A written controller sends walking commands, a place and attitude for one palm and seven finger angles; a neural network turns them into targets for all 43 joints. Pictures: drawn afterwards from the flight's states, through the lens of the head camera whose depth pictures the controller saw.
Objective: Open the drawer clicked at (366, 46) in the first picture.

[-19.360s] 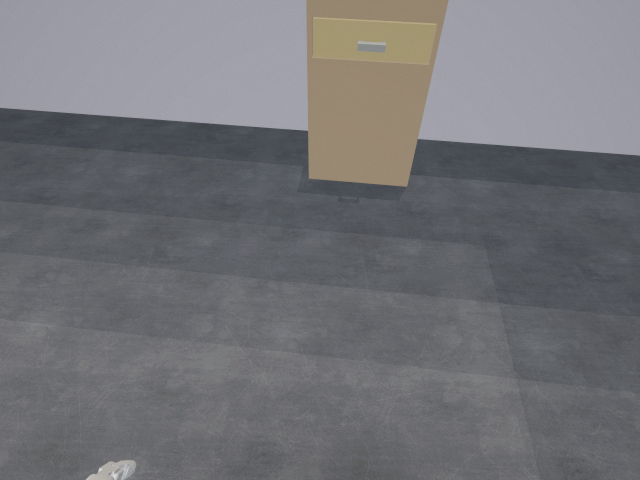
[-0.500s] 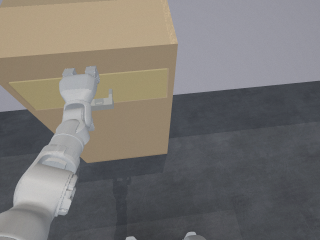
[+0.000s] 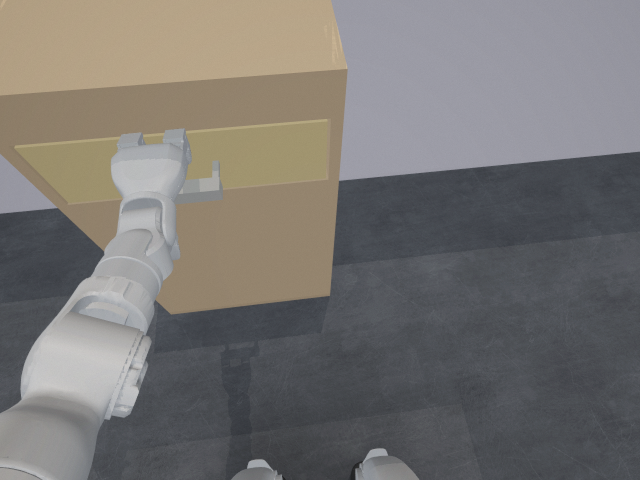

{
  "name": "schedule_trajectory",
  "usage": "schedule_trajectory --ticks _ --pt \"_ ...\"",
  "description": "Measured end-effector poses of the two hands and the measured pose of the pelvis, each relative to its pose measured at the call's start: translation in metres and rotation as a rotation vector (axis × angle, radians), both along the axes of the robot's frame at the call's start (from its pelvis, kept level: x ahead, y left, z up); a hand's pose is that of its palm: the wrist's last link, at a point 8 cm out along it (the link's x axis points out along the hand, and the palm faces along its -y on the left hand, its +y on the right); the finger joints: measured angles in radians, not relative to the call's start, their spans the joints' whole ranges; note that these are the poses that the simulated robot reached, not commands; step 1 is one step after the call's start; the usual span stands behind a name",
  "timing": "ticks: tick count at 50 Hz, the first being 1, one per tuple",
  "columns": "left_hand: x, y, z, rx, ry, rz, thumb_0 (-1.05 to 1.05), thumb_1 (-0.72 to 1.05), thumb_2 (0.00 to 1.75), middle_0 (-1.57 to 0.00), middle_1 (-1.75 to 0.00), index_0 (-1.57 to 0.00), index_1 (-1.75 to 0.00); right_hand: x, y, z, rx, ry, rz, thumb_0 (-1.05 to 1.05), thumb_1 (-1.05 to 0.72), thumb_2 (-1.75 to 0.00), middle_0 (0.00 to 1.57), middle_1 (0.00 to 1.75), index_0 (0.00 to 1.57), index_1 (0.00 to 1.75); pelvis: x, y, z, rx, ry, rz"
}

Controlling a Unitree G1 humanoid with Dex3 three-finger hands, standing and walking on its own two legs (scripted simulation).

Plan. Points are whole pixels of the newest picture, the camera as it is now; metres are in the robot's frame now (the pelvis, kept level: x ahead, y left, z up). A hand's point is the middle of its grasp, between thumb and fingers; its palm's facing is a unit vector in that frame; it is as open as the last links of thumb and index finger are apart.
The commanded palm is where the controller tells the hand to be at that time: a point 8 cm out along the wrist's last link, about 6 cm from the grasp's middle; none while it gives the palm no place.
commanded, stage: re-aim the fingers above the handle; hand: left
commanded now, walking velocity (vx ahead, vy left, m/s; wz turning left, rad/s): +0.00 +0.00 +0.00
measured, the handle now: (188, 180) +0.56 +0.18 -0.05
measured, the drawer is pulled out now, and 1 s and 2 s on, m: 0.00 0.00 0.00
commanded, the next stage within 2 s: lower the fingers behind the handle in 1.62 s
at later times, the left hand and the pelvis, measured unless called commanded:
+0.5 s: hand (172, 200) +0.49 +0.18 +0.01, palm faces -0.14 -0.02 -0.99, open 13.8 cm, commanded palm +0.49 +0.16 +0.06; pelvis -0.01 +0.01 +0.00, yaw -1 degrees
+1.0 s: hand (184, 173) +0.52 +0.16 +0.03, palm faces -0.11 +0.01 -0.99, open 14.0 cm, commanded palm +0.50 +0.18 +0.05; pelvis -0.02 +0.01 +0.00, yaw -2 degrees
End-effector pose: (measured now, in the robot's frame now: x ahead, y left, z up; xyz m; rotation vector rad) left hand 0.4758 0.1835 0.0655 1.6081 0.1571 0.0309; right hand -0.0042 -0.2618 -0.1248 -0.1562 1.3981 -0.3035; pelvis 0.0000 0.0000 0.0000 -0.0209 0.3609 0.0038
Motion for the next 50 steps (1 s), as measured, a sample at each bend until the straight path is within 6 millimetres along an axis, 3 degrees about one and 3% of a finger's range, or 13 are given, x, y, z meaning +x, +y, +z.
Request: schedule_trajectory --ticks 6,9,14,18,21,25,30,34,38,44,50 --pt "0.009 -0.042 0.010 -0.092 -0.016 -0.153 0.00 -0.49 0.30 -0.32 -1.20 -0.32 -1.20 -0.024 -0.001 0.007 -0.042 0.004 -0.023 0.00 -0.90 -0.90 0.20 0.30 0.20 0.30 -0.006 0.002 -0.002 -0.001 0.004 -0.004" --pt "0.015 -0.051 0.014 -0.113 -0.075 -0.166 0.00 -0.49 0.30 -0.32 -1.20 -0.32 -1.20 -0.035 -0.001 0.006 -0.051 0.009 -0.034 0.00 -0.90 -0.90 0.20 0.30 0.20 0.30 -0.009 0.004 -0.005 0.002 0.018 -0.021" --pt "0.019 -0.030 0.006 -0.012 -0.106 -0.054 0.01 -0.49 0.30 -0.31 -1.20 -0.32 -1.20 -0.050 0.004 -0.002 -0.028 0.029 -0.053 0.00 -0.90 -0.90 0.20 0.30 0.20 0.30 -0.015 0.007 -0.010 0.009 0.036 -0.045" --pt "0.012 0.000 -0.006 0.027 -0.023 0.056 0.01 -0.49 0.30 -0.31 -1.20 -0.32 -1.20 -0.053 0.011 -0.005 0.001 0.045 -0.064 0.00 -0.90 -0.90 0.20 0.30 0.20 0.30 -0.017 0.009 -0.008 0.010 0.036 -0.050" --pt "0.005 0.010 -0.009 -0.009 0.044 0.051 0.00 -0.49 0.30 -0.31 -1.20 -0.32 -1.20 -0.049 0.015 -0.002 0.004 0.045 -0.056 0.00 -0.90 -0.90 0.20 0.30 0.20 0.30 -0.015 0.010 -0.005 0.006 0.030 -0.040" --pt "-0.001 -0.006 -0.003 -0.062 0.054 -0.098 0.00 -0.49 0.30 -0.32 -1.20 -0.32 -1.20 -0.038 0.015 0.005 -0.020 0.031 -0.024 0.00 -0.90 -0.90 0.20 0.30 0.20 0.30 -0.009 0.010 -0.002 -0.004 0.015 -0.015" --pt "0.006 -0.034 0.010 -0.122 -0.080 -0.221 0.00 -0.49 0.30 -0.32 -1.20 -0.32 -1.20 -0.020 0.007 0.007 -0.061 -0.013 0.009 0.00 -0.90 -0.90 0.20 0.30 0.20 0.30 -0.007 0.011 -0.007 -0.012 0.022 0.002" --pt "0.019 -0.026 0.010 -0.070 -0.165 -0.122 0.00 -0.49 0.30 -0.32 -1.21 -0.32 -1.20 -0.010 0.003 0.001 -0.062 -0.035 0.018 0.00 -0.90 -0.90 0.20 0.30 0.20 0.30 -0.008 0.012 -0.013 -0.008 0.045 -0.012" --pt "0.021 -0.033 0.011 0.005 -0.184 -0.086 0.00 -0.49 0.30 -0.36 -1.25 -0.32 -1.24 -0.006 0.007 -0.007 -0.025 -0.028 0.014 0.00 -0.90 -0.90 0.20 0.30 0.20 0.30 -0.011 0.014 -0.012 -0.002 0.050 -0.024" --pt "0.026 -0.036 0.018 -0.002 -0.052 0.018 0.00 -0.49 0.30 -0.34 -1.23 -0.31 -1.29 -0.006 0.015 -0.006 0.004 -0.032 -0.031 0.00 -0.90 -0.90 0.20 0.30 0.20 0.30 -0.012 0.011 -0.005 0.009 0.025 -0.040" --pt "0.025 -0.029 0.019 -0.023 0.026 -0.022 0.01 -0.49 0.30 -0.32 -1.21 -0.27 -1.23 -0.021 0.010 0.001 -0.027 -0.035 -0.046 0.00 -0.90 -0.90 0.20 0.30 0.20 0.30 -0.015 0.006 -0.005 0.011 0.015 -0.040"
